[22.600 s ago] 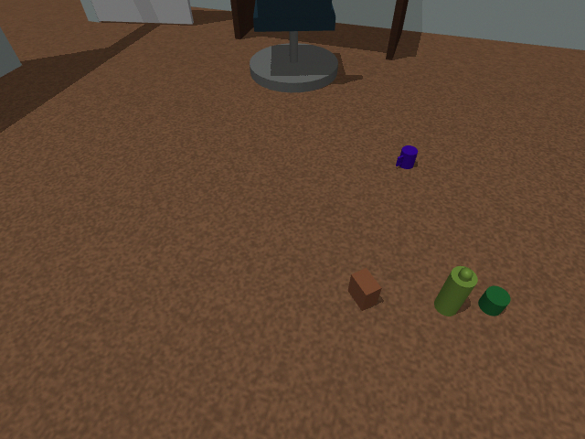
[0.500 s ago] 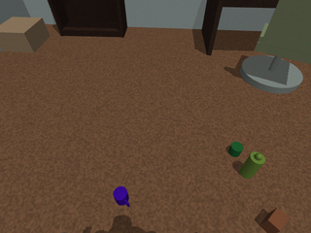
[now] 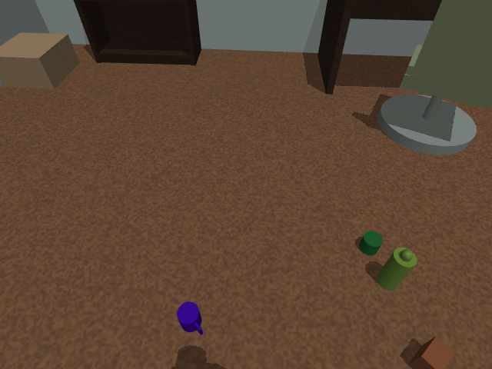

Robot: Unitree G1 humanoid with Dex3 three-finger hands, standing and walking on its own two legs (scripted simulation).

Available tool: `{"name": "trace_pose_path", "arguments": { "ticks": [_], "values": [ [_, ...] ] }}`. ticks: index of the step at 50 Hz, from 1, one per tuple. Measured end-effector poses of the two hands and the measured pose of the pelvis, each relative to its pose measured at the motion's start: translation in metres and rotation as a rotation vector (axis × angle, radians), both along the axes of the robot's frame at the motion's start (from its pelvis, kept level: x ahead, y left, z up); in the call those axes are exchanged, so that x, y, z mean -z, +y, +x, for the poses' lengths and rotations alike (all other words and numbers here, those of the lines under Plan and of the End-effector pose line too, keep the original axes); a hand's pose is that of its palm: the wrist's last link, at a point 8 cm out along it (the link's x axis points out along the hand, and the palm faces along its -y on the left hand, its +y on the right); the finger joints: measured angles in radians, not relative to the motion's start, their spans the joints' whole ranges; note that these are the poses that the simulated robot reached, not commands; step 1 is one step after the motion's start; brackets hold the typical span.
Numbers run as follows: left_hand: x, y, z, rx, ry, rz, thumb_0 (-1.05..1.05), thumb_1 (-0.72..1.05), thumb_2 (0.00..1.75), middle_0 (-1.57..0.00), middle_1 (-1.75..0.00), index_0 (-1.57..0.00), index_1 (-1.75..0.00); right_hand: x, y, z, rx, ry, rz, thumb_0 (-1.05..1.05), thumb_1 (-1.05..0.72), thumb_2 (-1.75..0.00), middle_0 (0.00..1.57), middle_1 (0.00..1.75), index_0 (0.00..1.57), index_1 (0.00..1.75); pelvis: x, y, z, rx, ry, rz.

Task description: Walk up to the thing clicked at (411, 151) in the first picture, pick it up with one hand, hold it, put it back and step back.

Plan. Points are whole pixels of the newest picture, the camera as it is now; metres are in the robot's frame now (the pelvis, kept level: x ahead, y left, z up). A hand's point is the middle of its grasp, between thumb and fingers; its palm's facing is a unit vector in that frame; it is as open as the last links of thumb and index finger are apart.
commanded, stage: walk up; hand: left
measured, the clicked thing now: (192, 320) +0.46 +0.23 -0.74
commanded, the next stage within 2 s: stand in 0.24 s
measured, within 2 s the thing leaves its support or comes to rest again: neither
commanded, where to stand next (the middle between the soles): +0.08 -0.01 m, yaw +2 degrees
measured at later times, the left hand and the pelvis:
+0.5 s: hand out of the picture +0.10 +0.25 -0.15, palm faces +0.00 -0.94 -0.34, open 7.4 cm; pelvis +0.01 +0.00 +0.00, yaw +1 degrees
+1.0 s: hand out of the picture +0.10 +0.25 -0.16, palm faces +0.01 -0.94 -0.34, open 7.4 cm; pelvis +0.03 +0.00 +0.00, yaw +1 degrees
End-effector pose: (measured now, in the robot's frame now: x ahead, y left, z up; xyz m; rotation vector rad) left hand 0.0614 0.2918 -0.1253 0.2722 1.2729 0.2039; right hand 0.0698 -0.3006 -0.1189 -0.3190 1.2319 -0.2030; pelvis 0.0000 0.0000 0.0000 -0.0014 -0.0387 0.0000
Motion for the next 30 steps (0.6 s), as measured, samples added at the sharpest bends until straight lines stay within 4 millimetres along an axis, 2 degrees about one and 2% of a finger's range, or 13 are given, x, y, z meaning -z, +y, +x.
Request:
{"name": "trace_pose_path", "arguments": {
  "ticks": [11,30],
  "values": [
    [-0.002,0.002,0.010,0.001,-0.014,0.005,0.01,0.91,0.90,-0.20,-0.30,-0.20,-0.30,0.002,0.007,0.006,0.002,-0.002,0.014,0.01,-0.90,-0.90,0.21,0.30,0.20,0.30,0.000,0.002,0.005,-0.002,0.005,0.002],
    [-0.008,0.007,0.030,0.018,-0.052,0.030,0.01,0.91,0.90,-0.20,-0.30,-0.20,-0.30,0.002,0.008,0.021,-0.008,-0.005,0.016,0.01,-0.90,-0.90,0.21,0.30,0.20,0.30,-0.001,0.002,0.017,-0.015,0.011,0.003]
  ]
}}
